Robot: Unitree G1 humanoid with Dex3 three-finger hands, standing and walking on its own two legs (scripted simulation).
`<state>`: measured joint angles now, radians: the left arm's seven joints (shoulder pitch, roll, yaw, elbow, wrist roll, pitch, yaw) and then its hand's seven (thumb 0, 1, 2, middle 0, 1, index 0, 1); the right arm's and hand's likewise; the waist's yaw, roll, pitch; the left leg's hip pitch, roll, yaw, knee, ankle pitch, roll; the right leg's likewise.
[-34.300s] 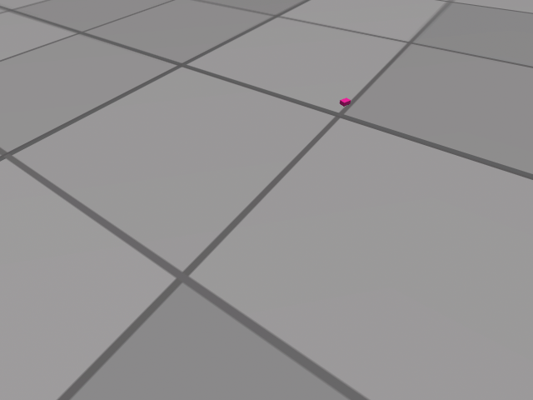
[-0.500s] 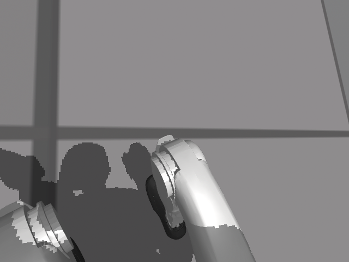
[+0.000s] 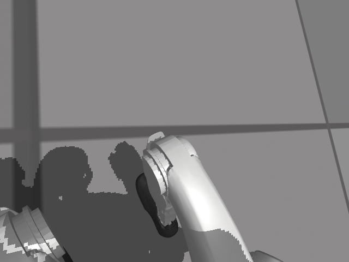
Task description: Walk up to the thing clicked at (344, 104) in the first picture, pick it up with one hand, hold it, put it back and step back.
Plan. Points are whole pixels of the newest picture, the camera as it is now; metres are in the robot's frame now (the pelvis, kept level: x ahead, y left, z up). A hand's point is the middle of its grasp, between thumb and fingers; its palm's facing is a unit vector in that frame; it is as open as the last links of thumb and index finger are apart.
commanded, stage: open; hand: left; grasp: from above
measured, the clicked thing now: out of the picture +0.44 +0.31 -0.29
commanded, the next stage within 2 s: withdraw in 1.12 s
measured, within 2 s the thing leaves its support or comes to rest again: neither
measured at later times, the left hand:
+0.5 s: hand out of the picture +0.45 +0.29 -0.26, palm faces -0.22 -0.37 -0.90, open 11.1 cm
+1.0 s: hand out of the picture +0.45 +0.29 -0.26, palm faces -0.23 -0.37 -0.90, open 12.9 cm
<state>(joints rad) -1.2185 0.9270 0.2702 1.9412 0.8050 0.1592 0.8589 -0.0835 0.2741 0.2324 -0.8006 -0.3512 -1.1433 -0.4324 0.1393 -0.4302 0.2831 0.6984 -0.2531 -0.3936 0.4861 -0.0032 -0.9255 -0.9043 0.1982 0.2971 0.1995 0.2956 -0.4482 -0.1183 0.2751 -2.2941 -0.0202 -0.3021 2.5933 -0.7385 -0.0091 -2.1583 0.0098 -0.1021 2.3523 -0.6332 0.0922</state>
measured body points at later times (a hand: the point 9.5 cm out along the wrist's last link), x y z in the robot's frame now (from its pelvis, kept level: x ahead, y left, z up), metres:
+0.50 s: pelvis +0.00 +0.00 +0.01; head +0.29 +0.11 +0.33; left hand +0.46 +0.30 -0.21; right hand -0.02 -0.24 -0.02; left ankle +0.06 +0.12 -0.27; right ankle +0.13 -0.15 -0.27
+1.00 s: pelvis +0.00 +0.00 +0.01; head +0.29 +0.12 +0.33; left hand +0.46 +0.31 -0.21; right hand -0.01 -0.24 -0.01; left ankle +0.06 +0.12 -0.27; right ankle +0.13 -0.15 -0.27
